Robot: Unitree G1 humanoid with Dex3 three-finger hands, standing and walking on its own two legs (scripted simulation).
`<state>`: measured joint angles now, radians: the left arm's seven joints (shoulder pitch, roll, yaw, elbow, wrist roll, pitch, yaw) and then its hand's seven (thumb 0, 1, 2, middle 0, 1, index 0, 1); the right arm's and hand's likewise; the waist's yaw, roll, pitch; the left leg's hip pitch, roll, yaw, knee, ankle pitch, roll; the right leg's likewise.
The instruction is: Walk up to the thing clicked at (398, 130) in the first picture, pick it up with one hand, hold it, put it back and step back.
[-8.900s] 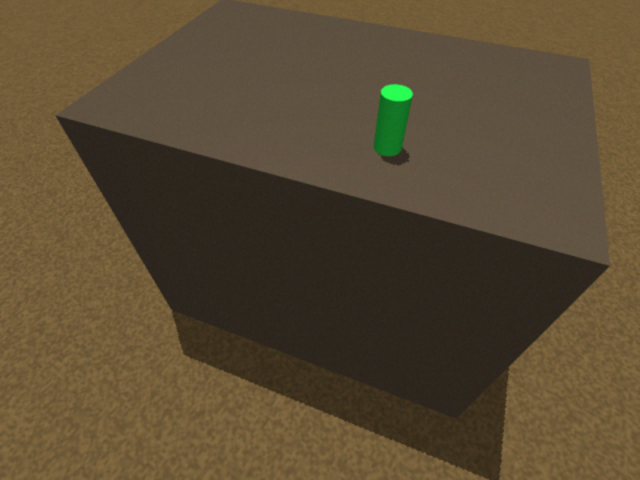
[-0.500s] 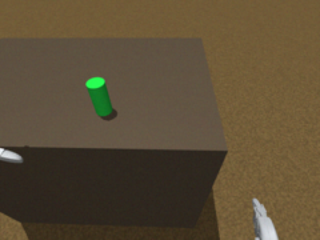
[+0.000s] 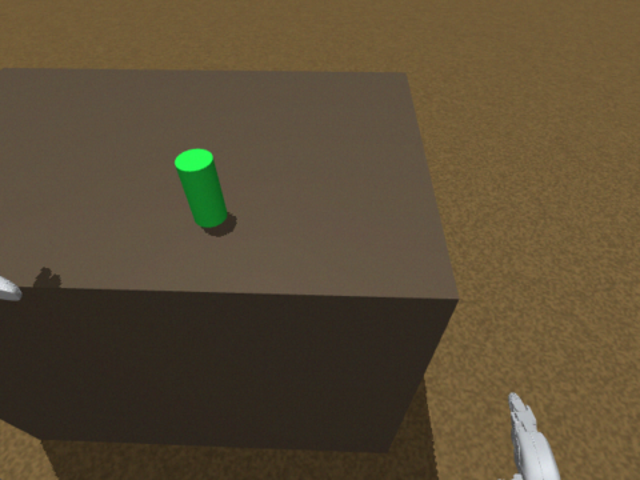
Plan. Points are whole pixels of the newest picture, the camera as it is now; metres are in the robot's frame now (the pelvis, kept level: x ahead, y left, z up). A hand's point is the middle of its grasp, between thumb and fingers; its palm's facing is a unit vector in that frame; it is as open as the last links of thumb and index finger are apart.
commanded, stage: go down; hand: left
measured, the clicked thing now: (203, 189) +0.50 +0.18 +0.09
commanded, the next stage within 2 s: approach in 1.90 s
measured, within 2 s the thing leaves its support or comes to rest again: neither
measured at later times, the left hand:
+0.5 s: hand out of the picture +0.37 +0.36 +0.20, palm faces +0.17 -0.98 -0.06, open 17.7 cm
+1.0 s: hand out of the picture +0.39 +0.37 +0.21, palm faces +0.14 -0.99 -0.01, open 17.7 cm
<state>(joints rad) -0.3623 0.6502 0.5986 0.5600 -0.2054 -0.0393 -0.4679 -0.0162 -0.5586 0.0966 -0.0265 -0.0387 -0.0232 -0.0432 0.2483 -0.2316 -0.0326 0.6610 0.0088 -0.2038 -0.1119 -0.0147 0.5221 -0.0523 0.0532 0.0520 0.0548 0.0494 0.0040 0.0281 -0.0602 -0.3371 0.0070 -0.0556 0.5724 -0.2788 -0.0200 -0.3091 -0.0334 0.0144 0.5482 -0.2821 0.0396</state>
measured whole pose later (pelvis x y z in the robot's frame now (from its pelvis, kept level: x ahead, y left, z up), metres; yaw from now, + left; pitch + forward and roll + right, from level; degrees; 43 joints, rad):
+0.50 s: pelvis +0.00 +0.00 +0.00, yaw -1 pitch +5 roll -1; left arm -0.60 0.79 0.60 0.90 -0.18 0.00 -0.56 -0.02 -0.60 0.08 -0.03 -0.04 -0.03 -0.05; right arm 0.25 -0.23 0.03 0.65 0.00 -0.25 -0.16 -0.02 0.53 -0.05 0.05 0.05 0.06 0.05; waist -0.04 0.01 -0.09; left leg -0.40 0.01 -0.05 0.58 -0.28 -0.02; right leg -0.36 -0.03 0.02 0.53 -0.26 0.04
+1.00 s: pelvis +0.01 +0.01 +0.00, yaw -1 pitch +8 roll -1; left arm -0.67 0.86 0.60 0.99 -0.17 0.07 -0.62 -0.02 -0.61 0.08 -0.04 -0.05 -0.03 -0.05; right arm 0.24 -0.23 0.05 0.66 0.00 -0.26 -0.18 -0.01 0.52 -0.05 0.05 0.05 0.06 0.05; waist -0.05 0.01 -0.11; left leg -0.44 0.01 -0.05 0.60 -0.30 -0.01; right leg -0.40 -0.03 0.02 0.54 -0.28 0.05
